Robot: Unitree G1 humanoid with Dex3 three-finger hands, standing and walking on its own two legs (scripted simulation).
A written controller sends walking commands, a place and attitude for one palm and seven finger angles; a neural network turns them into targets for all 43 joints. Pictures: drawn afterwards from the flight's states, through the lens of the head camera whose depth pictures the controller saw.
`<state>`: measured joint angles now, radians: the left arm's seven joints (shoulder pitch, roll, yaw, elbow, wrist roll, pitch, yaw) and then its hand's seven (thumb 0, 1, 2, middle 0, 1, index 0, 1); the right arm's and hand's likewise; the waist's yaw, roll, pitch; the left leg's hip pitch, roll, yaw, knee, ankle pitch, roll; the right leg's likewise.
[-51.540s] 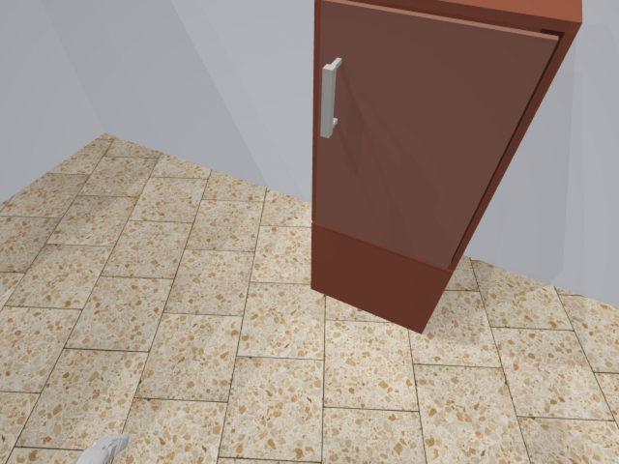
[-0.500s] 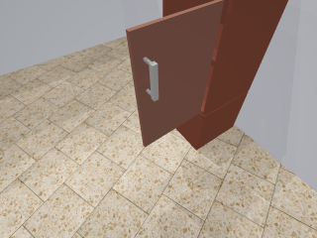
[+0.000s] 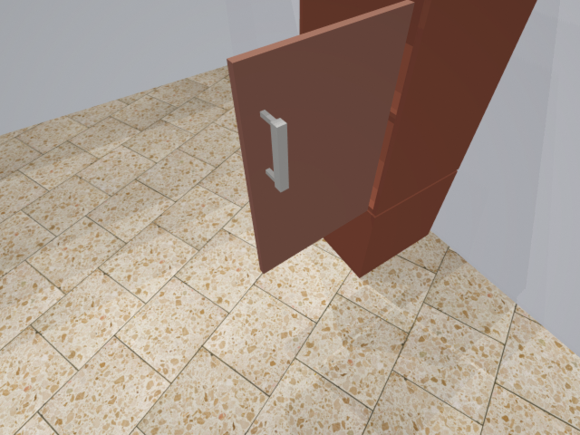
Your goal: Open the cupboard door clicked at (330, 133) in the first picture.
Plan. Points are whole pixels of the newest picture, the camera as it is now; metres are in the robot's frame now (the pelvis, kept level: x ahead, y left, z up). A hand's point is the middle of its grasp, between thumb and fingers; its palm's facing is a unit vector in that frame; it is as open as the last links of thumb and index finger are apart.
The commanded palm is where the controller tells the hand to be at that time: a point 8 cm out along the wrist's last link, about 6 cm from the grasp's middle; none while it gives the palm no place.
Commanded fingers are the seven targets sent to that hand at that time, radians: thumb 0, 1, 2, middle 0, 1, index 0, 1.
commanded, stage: look to check the result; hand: left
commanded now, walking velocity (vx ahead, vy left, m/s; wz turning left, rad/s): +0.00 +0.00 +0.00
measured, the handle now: (274, 152) +0.57 +0.07 +0.06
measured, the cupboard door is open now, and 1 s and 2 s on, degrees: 92 92 92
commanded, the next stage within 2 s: stand and wait in 0.18 s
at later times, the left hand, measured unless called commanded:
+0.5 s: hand out of the picture +0.08 +0.22 -0.16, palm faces +0.00 -0.95 -0.30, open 7.4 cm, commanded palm none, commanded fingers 0.00 0.90 0.90 -0.20 -0.30 -0.20 -0.30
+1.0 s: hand out of the picture +0.07 +0.23 -0.16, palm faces +0.00 -0.96 -0.29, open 7.4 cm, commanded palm none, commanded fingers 0.00 0.90 0.90 -0.20 -0.30 -0.20 -0.30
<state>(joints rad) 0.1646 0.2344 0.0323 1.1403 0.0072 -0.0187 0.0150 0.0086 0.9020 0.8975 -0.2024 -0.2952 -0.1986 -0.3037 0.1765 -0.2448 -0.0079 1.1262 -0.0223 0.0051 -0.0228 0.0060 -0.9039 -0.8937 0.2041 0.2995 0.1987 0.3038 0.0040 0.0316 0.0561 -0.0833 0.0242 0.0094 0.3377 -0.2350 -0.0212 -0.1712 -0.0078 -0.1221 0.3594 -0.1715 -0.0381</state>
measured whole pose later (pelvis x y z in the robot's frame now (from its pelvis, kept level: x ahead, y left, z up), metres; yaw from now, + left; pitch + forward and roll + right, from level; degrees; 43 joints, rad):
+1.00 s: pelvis +0.01 +0.00 +0.00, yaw -1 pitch -1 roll +0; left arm 0.13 0.27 0.02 1.14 0.01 -0.02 0.01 0.01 0.90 0.90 -0.20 -0.30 -0.20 -0.30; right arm 0.15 -0.27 0.00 1.13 -0.02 0.00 -0.02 0.01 -0.90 -0.89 0.21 0.30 0.20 0.30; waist 0.00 0.02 0.05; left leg -0.05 0.02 0.02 0.29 -0.22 -0.02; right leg -0.14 0.00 -0.11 0.31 -0.16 -0.03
